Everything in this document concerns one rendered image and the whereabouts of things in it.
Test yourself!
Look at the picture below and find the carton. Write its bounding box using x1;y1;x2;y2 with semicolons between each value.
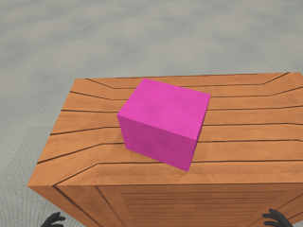
116;78;211;172

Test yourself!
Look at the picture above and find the robot right hand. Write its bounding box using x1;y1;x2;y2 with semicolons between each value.
262;208;294;227

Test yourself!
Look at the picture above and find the pedestal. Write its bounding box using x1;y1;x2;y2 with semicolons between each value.
27;72;303;227

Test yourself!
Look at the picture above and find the robot left hand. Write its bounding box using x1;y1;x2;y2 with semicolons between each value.
41;212;65;227

